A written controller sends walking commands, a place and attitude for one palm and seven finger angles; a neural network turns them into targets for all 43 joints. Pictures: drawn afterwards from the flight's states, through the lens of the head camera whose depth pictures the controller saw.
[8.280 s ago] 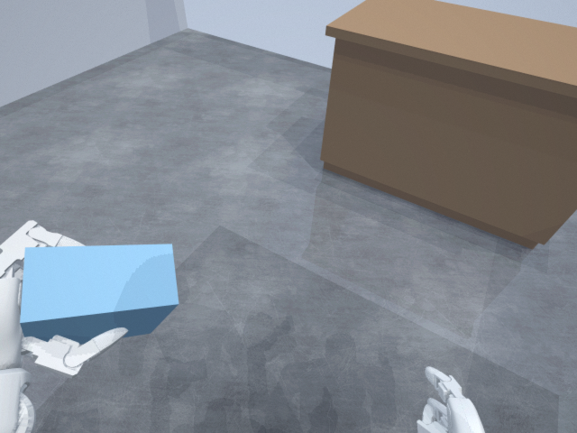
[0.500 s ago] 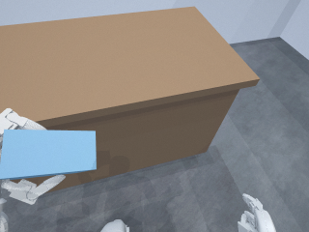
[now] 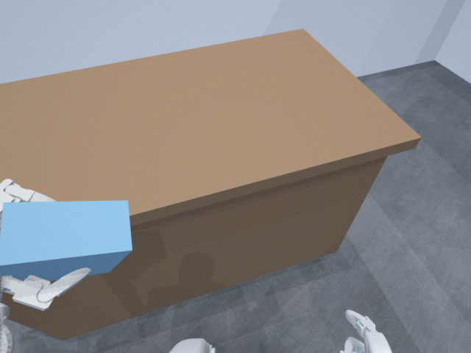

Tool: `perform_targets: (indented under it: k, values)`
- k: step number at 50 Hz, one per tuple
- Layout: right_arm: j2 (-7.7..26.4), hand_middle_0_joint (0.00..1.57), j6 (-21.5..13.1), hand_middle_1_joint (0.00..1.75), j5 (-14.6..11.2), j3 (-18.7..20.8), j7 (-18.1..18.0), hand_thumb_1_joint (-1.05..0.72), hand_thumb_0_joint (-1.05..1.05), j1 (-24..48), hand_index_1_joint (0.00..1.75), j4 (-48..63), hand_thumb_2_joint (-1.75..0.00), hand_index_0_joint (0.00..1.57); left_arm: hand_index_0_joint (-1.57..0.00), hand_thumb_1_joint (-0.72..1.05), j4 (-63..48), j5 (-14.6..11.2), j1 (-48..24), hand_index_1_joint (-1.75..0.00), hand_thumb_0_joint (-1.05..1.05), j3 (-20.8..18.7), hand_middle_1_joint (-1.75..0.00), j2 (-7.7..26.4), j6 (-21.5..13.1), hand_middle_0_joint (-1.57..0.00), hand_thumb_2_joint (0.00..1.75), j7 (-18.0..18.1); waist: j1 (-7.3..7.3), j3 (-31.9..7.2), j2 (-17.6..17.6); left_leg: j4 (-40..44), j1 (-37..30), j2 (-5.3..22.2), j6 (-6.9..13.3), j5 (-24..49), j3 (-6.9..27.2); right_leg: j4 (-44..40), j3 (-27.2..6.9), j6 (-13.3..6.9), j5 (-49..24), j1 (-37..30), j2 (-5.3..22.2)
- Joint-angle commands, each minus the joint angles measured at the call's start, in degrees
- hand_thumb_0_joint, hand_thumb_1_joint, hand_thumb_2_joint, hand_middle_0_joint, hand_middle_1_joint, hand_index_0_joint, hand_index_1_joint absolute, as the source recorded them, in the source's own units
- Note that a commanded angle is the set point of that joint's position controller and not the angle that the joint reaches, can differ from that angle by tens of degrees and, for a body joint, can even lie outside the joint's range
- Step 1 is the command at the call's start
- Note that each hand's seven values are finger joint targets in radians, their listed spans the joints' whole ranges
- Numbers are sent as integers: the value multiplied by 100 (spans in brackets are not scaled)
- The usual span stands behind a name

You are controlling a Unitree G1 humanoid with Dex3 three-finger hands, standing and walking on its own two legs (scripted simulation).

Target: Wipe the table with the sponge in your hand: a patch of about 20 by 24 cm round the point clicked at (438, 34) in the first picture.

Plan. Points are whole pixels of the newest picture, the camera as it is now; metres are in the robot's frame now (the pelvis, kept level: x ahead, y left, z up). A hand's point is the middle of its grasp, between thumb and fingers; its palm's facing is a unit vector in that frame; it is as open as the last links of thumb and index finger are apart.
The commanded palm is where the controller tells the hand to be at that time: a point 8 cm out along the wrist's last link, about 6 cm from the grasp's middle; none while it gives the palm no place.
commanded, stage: come to a stop and stand still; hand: left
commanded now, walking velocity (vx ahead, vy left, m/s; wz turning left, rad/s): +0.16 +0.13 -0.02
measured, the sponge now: (84, 242) +0.23 +0.21 +0.14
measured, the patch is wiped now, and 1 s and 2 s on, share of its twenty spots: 0.00 0.00 0.00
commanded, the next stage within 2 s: look again from close up in 1.62 s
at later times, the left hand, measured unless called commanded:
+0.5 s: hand (1, 237) +0.21 +0.29 +0.18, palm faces +0.33 -0.85 -0.41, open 10.8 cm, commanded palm +0.16 +0.34 +0.18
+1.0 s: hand out of the picture +0.13 +0.27 +0.16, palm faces +0.40 -0.84 -0.37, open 10.8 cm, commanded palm +0.08 +0.30 +0.18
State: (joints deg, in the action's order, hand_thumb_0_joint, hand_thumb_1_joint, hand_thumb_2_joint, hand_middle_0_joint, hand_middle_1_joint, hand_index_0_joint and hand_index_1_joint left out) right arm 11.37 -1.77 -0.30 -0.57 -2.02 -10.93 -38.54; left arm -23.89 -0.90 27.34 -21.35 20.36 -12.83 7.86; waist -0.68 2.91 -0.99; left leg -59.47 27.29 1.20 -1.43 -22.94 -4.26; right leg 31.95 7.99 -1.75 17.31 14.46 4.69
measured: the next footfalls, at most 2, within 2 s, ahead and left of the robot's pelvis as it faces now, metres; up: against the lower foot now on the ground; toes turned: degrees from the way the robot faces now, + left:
left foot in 0.20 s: +0.11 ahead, +0.18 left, +0.00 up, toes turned +8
right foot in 0.60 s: +0.01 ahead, -0.05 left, +0.00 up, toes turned -6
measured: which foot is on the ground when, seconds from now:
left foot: up 0.00-0.18, down 0.20-0.62, up 0.64-0.92, down 0.94-1.00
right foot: down 0.00-0.20, up 0.22-0.58, down 0.60-1.00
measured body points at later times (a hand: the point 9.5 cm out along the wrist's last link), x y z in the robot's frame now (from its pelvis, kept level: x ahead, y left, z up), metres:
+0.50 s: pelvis -0.01 +0.06 +0.00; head +0.03 +0.08 +0.45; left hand +0.19 +0.34 +0.20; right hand +0.18 -0.13 -0.07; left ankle +0.07 +0.17 -0.74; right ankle -0.01 -0.05 -0.70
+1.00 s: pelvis -0.08 +0.03 +0.00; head -0.09 +0.04 +0.45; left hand +0.10 +0.31 +0.18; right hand +0.06 -0.23 -0.08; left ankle -0.07 +0.14 -0.74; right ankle -0.03 -0.05 -0.74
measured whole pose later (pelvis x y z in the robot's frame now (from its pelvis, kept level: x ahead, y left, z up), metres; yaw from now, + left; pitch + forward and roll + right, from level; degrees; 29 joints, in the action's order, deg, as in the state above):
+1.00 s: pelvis -0.08 +0.03 +0.00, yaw -1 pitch -3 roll +0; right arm 13.5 -2.7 -0.2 0.6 -4.2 -13.1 -36.0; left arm -27.8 -1.6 27.5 -19.8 21.2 -10.2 8.9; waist -0.4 2.0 2.2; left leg -29.3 11.3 1.3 0.6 -14.8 -4.3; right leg 27.9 7.8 -3.0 10.9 14.8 -0.8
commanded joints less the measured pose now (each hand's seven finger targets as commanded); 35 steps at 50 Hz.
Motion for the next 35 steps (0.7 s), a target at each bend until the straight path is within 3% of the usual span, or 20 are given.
perform_targets:
  k: [1, 4, 7, 8, 9, 10, 11, 13, 15, 16, 17, 20, 25, 28, 29, 30, 31, 32, 33, 35]
  values:
    - [443, 20, -308, 30, 17, 168, -105, -90, 0, 637, 30, 1041, -90, 20, -120, 10, -1318, -31, -533, -160, 0, -548, -160, 1034, -464, -120, 130, 159, 73, -730, 921, 1077, 178, 228, -3, 292, -104, -1032, -841, -442, -3307, -1072, 1330]
    - [490, 20, -383, 30, 46, 280, -106, -90, 0, 591, 30, 1217, -90, 20, -120, 10, -1795, -11, -291, -160, 0, -554, -160, 1069, -426, -120, 130, 212, -103, -829, 1138, 2058, -324, 74, 51, 473, -427, -904, -853, -487, -3327, -1160, 1286]
    - [495, 20, -375, 30, 52, 328, -196, -90, 0, 398, 30, 1340, -90, 20, -120, 10, -2329, -47, -207, -160, 0, -713, -160, 1184, -373, -120, 130, 282, 48, -1164, 603, 3341, -1532, -48, 15, 1619, -490, -243, -459, -167, -2846, -972, 876]
    - [555, 20, -356, 30, 38, 372, -240, -90, 0, 357, 30, 1412, -90, 20, -120, 10, -2476, -73, -257, -160, 0, -751, -160, 1197, -388, -120, 130, 277, 73, -1225, 79, 3624, -1979, 214, 40, 2172, -308, 202, -346, 31, -2349, -761, 593]
    - [714, 20, -331, 30, 12, 437, -251, -90, 0, 316, 30, 1469, -90, 20, -120, 10, -2607, -93, -244, -160, 0, -830, -160, 1246, -415, -120, 130, 282, 17, -1329, -906, 3582, -2518, 1017, 305, 3517, 641, 860, -136, 279, -866, -21, 128]
    - [764, 20, -327, 30, 2, 476, -213, -90, 0, 200, 30, 1477, -90, 20, -120, 10, -2605, -77, -257, -160, 0, -807, -160, 1267, -463, -120, 130, 275, 25, -1276, -1591, 3752, -2676, 1845, 744, 4904, 1551, 1568, -244, 354, 1405, 686, -176]
    - [766, 20, -349, 30, -17, 525, -177, -90, 0, 146, 30, 1472, -90, 20, -120, 10, -2330, -22, -276, -160, 0, -849, -160, 1351, -499, -120, 130, 251, 17, -1113, -1244, 3946, -2580, 2120, 902, 4814, 1816, 2294, -444, 306, 2015, 899, -294]
    - [696, 20, -380, 30, 93, 426, -123, -90, 0, 288, 30, 1345, -90, 20, -120, 10, -2190, -90, -401, -160, 0, -972, -160, 1366, -461, -120, 130, 207, 99, -929, -1598, 4086, -2097, 2145, 980, 4238, 1737, 2651, -696, 314, 1502, 999, -109]
    - [700, 20, -466, 30, 39, 444, 11, -90, 0, 212, 30, 1318, -90, 20, -120, 10, -2409, -104, -426, -160, 0, -746, -160, 1110, -414, -120, 130, 172, 118, -1070, -1682, 3746, -2521, 1803, 800, 4717, 945, 2200, -502, 360, 932, 1087, -237]
    - [686, 20, -526, 30, 31, 440, 60, -90, 0, 220, 30, 1353, -90, 20, -120, 10, -2618, -122, -390, -160, 0, -666, -160, 1031, -383, -120, 130, 131, 88, -1171, -1539, 3655, -2678, 1727, 693, 4848, 683, 2003, -416, 376, 745, 1067, -314]
    - [694, 20, -549, 30, 28, 434, 114, -90, 0, 168, 30, 1363, -90, 20, -120, 10, -2649, -147, -232, -160, 0, -562, -160, 939, -338, -120, 130, 85, 112, -1226, -1517, 3677, -2632, 1712, 657, 4798, 684, 1819, -342, 383, 717, 964, -384]
    - [716, 20, -581, 30, 46, 391, 183, -90, 0, 205, 30, 1405, -90, 20, -120, 10, -2447, -197, -50, -160, 0, -388, -160, 785, -143, -120, 130, -15, 134, -1070, -1346, 4062, -2151, 1838, 671, 3676, 790, 1451, -285, 414, 698, 653, -465]
    - [658, 20, -525, 30, 31, 286, 81, -90, 0, 312, 30, 1434, -90, 20, -120, 10, -2053, -288, -98, -160, 0, -604, -160, 994, 32, -120, 130, 32, 153, -957, -1117, 4329, -1791, 1888, 741, 2029, 983, 532, -240, 409, 855, 196, -520]
    - [597, 20, -478, 30, -15, 257, 42, -90, 0, 345, 30, 1450, -90, 20, -120, 10, -2043, -282, -140, -160, 0, -687, -160, 1049, 64, -120, 130, 66, 81, -1053, -1027, 4063, -1477, 1566, 536, 1362, 544, -529, -107, 351, 248, -599, -534]
    - [563, 20, -462, 30, -36, 251, 47, -90, 0, 361, 30, 1469, -90, 20, -120, 10, -2064, -263, -233, -160, 0, -682, -160, 1073, 70, -120, 130, 73, 89, -1038, -950, 3881, -1198, 1349, 396, 872, 330, -876, -154, 293, 34, -899, -435]
    - [479, 20, -432, 30, -49, 244, 51, -90, 0, 355, 30, 1467, -90, 20, -120, 10, -2070, -243, -322, -160, 0, -734, -160, 1187, 59, -120, 130, 88, 135, -998, -411, 3366, -1019, 1020, 216, 256, 105, -1305, -564, 117, -51, -879, -71]
    - [381, 20, -389, 30, -47, 209, 41, -90, 0, 319, 30, 1481, -90, 20, -120, 10, -2113, -222, -378, -160, 0, -740, -160, 1272, 93, -120, 130, 114, 196, -924, 324, 2624, -836, 591, 20, -106, -85, -1583, -1486, -207, -145, -586, 619]
    - [317, 20, -437, 30, -45, 120, 1, -90, 0, 481, 30, 1502, -90, 20, -120, 10, -2129, -281, -533, -160, 0, -680, -160, 1284, 134, -120, 130, 130, 98, -764, 870, 2034, -663, 229, -75, -161, -39, -1835, -2146, -439, -190, -226, 1140]
    - [406, 20, -502, 30, -68, 168, -25, -90, 0, 544, 30, 1400, -90, 20, -120, 10, -1899, -294, -415, -160, 0, -614, -160, 1168, 202, -120, 130, 102, -26, -604, 1181, 1308, -648, 107, -38, -260, 224, -2003, -2317, -555, 199, 204, 1224]
    - [405, 20, -469, 30, -30, 125, -62, -90, 0, 526, 30, 1278, -90, 20, -120, 10, -1674, -252, -48, -160, 0, -601, -160, 1084, 217, -120, 130, 108, 43, -512, 911, 640, -270, 144, -51, 9, 348, -1809, -2019, -580, -244, 73, 1140]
